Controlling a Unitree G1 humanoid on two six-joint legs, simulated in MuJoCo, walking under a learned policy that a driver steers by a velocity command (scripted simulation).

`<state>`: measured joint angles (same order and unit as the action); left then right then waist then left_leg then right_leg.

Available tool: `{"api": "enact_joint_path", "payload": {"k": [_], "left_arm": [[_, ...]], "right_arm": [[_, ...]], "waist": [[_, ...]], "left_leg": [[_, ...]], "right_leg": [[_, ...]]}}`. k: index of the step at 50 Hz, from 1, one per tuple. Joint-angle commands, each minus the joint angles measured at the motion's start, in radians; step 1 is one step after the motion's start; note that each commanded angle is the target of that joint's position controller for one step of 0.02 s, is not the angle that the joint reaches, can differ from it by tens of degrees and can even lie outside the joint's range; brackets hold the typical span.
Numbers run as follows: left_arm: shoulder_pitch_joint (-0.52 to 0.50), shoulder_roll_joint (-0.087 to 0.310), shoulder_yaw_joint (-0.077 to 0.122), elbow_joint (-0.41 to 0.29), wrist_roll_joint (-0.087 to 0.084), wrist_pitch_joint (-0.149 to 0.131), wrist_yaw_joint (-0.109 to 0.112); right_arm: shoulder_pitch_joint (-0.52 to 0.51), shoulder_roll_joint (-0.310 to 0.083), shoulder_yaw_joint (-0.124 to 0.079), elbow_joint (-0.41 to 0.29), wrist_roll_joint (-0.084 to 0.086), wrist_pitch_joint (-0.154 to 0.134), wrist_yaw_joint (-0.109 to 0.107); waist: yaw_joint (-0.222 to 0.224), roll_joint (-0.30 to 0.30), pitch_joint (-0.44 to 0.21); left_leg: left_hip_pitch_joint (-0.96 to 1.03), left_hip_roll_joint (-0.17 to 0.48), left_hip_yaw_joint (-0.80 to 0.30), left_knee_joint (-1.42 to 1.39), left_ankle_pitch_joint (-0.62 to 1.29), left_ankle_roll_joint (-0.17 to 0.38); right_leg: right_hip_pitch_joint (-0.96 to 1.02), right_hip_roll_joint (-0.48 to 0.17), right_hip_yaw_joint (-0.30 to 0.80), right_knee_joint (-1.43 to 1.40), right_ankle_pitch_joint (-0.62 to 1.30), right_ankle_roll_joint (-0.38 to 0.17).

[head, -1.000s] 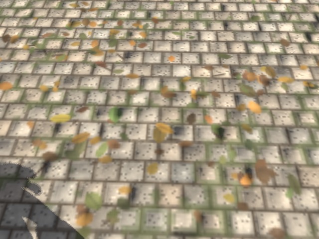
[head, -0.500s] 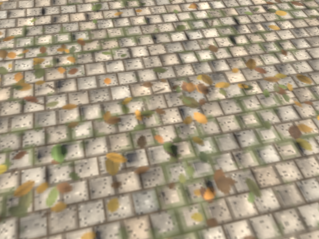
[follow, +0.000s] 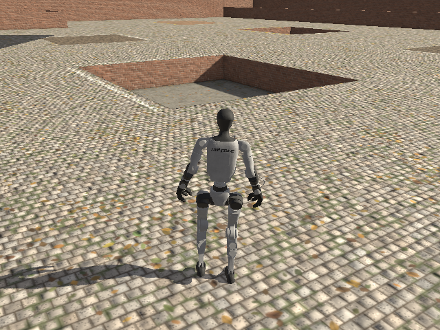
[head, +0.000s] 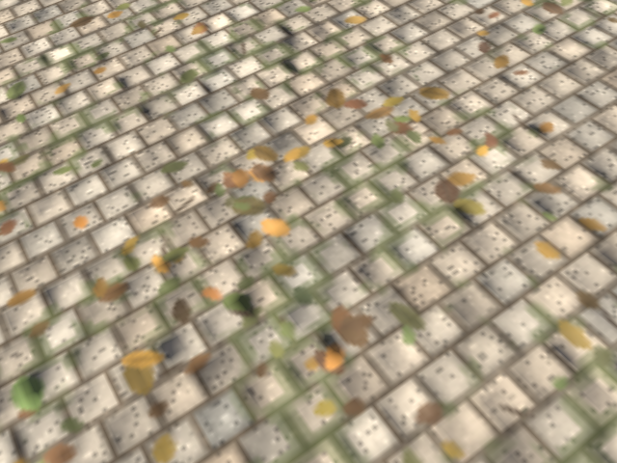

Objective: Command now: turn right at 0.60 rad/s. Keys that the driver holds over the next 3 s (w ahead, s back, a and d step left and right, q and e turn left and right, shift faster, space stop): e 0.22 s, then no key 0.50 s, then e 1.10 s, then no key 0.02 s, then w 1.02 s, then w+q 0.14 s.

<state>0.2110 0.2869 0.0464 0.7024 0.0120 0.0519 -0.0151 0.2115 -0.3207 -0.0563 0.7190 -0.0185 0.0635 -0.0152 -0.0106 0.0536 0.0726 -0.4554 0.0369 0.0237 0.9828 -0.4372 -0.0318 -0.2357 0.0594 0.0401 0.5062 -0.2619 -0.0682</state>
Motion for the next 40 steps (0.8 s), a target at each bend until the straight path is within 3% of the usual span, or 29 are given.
{"api": "enact_joint_path", "payload": {"k": [1,3,11,16,18,19,20,21,22,23,24,25,26,28,31,33,34,35,36,37,38,40], "left_arm": [[-0.029,0.155,0.042,-0.063,-0.009,-0.016,0.014],[0.008,0.167,0.048,-0.052,-0.011,-0.021,0.011],[0.074,0.195,0.064,-0.037,0.006,-0.017,0.010],[0.031,0.177,0.056,-0.031,0.013,-0.013,0.008],[0.000,0.165,0.050,-0.024,0.004,-0.009,0.012],[-0.012,0.150,0.042,-0.021,-0.006,-0.010,0.017],[0.018,0.101,0.027,-0.021,-0.008,-0.014,0.020],[0.071,0.063,0.017,-0.023,-0.011,-0.017,0.024],[0.046,0.147,0.041,-0.011,0.014,-0.011,0.029],[0.048,0.153,0.046,0.002,0.012,-0.008,0.026],[0.054,0.134,0.043,0.023,0.007,-0.006,0.021],[0.063,0.123,0.040,0.038,0.004,-0.004,0.016],[0.070,0.112,0.036,0.047,0.005,-0.002,0.010],[0.050,0.087,0.023,0.061,0.001,0.000,0.008],[0.005,0.060,0.003,0.076,-0.007,0.004,0.016],[0.023,0.058,-0.002,0.101,-0.013,0.002,0.025],[0.045,0.054,-0.006,0.119,-0.010,-0.004,0.031],[0.040,0.074,-0.005,0.127,-0.001,-0.014,0.037],[0.037,0.117,-0.002,0.128,0.014,-0.026,0.044],[-0.021,0.159,0.007,0.139,0.003,-0.030,0.041],[-0.045,0.129,0.002,0.133,-0.005,-0.035,0.033],[-0.049,0.141,0.006,0.139,-0.008,-0.038,0.032]], "right_arm": [[0.022,-0.104,-0.030,-0.052,-0.010,-0.016,0.006],[0.003,-0.086,-0.027,-0.059,-0.003,-0.011,0.009],[-0.073,-0.070,-0.016,-0.092,0.004,-0.012,-0.003],[-0.034,-0.064,-0.006,-0.084,0.018,-0.022,-0.012],[0.018,-0.048,0.000,-0.068,0.017,-0.029,-0.017],[0.048,-0.042,0.003,-0.056,0.010,-0.037,-0.024],[0.027,-0.088,-0.001,-0.066,-0.007,-0.047,-0.032],[-0.050,-0.160,-0.006,-0.102,-0.010,-0.050,-0.029],[-0.020,-0.166,-0.013,-0.078,-0.008,-0.049,-0.018],[-0.039,-0.109,0.004,-0.073,0.000,-0.053,-0.010],[-0.079,-0.072,0.014,-0.071,0.004,-0.057,-0.007],[-0.100,-0.064,0.017,-0.072,0.000,-0.058,-0.009],[-0.093,-0.063,0.018,-0.063,0.001,-0.061,-0.014],[-0.051,-0.064,0.019,-0.039,0.002,-0.062,-0.013],[-0.006,-0.077,0.014,-0.004,-0.001,-0.056,-0.005],[0.001,-0.085,0.009,0.017,0.000,-0.049,-0.001],[-0.004,-0.087,0.008,0.026,0.004,-0.048,0.000],[0.009,-0.076,0.011,0.034,0.004,-0.053,0.000],[0.019,-0.058,0.016,0.028,0.006,-0.062,0.004],[0.019,-0.041,0.018,0.023,0.016,-0.062,0.005],[-0.014,-0.067,0.012,0.038,0.007,-0.057,-0.004],[-0.023,-0.079,0.003,0.045,0.005,-0.051,-0.012]], "waist": [[-0.002,-0.181,-0.102],[0.011,-0.149,-0.115],[0.050,-0.166,-0.098],[0.032,-0.180,-0.124],[-0.005,-0.170,-0.122],[-0.028,-0.148,-0.118],[-0.002,-0.026,-0.118],[0.037,0.145,-0.106],[0.009,0.125,-0.086],[0.030,0.070,-0.059],[0.046,0.054,-0.033],[0.051,0.079,-0.041],[0.048,0.105,-0.046],[0.025,0.093,-0.067],[-0.009,0.115,-0.089],[0.002,0.121,-0.094],[0.021,0.101,-0.094],[0.018,0.071,-0.107],[0.002,0.001,-0.141],[-0.043,-0.139,-0.098],[-0.014,-0.121,-0.089],[-0.007,-0.148,-0.067]], "left_leg": [[-0.095,-0.011,-0.046,0.098,0.060,-0.008],[-0.112,-0.016,-0.053,0.071,0.066,-0.015],[-0.076,-0.051,-0.079,-0.133,0.025,-0.002],[0.115,-0.077,-0.059,-0.283,0.018,0.031],[0.240,-0.083,-0.051,-0.466,0.103,0.049],[0.335,-0.063,-0.062,-0.619,0.208,0.061],[0.392,0.083,-0.213,-0.721,0.189,0.087],[0.399,0.292,-0.468,-0.790,0.275,0.165],[0.249,0.337,-0.481,-0.750,0.366,0.268],[0.218,0.294,-0.428,-0.748,0.383,0.278],[0.196,0.232,-0.345,-0.741,0.374,0.251],[0.216,0.180,-0.285,-0.729,0.391,0.222],[0.254,0.160,-0.254,-0.710,0.468,0.216],[0.320,0.144,-0.221,-0.674,0.565,0.216],[0.368,0.140,-0.223,-0.636,0.596,0.218],[0.367,0.130,-0.229,-0.606,0.623,0.202],[0.338,0.122,-0.221,-0.588,0.631,0.175],[0.291,0.119,-0.228,-0.584,0.604,0.138],[0.236,0.098,-0.205,-0.565,0.526,0.104],[0.265,0.014,-0.120,-0.601,0.344,0.082],[0.307,-0.003,-0.093,-0.582,0.282,0.069],[0.312,-0.010,-0.065,-0.537,0.284,0.067]], "right_leg": [[0.129,-0.210,0.252,-0.180,0.473,-0.144],[0.163,-0.214,0.278,-0.176,0.456,-0.150],[0.149,-0.214,0.427,-0.162,0.314,-0.176],[0.072,-0.193,0.445,-0.127,0.412,-0.139],[0.026,-0.165,0.449,-0.101,0.386,-0.099],[-0.028,-0.134,0.438,-0.079,0.288,-0.057],[-0.096,-0.071,0.368,0.009,0.093,0.003],[-0.206,0.095,0.190,0.149,-0.181,0.046],[-0.141,0.088,0.136,0.304,-0.303,0.055],[-0.123,0.069,0.148,0.375,-0.269,0.060],[-0.111,0.056,0.146,0.407,-0.215,0.070],[-0.109,0.058,0.134,0.422,-0.181,0.080],[-0.120,0.055,0.121,0.407,-0.175,0.091],[-0.111,0.043,0.088,0.321,-0.187,0.107],[-0.043,0.010,0.017,0.120,-0.194,0.104],[0.028,0.009,-0.012,-0.050,-0.094,0.086],[0.101,-0.001,-0.012,-0.185,0.044,0.075],[0.183,-0.039,0.049,-0.236,0.141,0.061],[0.260,-0.131,0.145,-0.215,0.229,0.044],[0.136,-0.165,0.186,-0.153,0.302,0.006],[0.090,-0.170,0.204,-0.153,0.277,-0.009],[0.042,-0.158,0.229,-0.150,0.262,-0.015]]}}
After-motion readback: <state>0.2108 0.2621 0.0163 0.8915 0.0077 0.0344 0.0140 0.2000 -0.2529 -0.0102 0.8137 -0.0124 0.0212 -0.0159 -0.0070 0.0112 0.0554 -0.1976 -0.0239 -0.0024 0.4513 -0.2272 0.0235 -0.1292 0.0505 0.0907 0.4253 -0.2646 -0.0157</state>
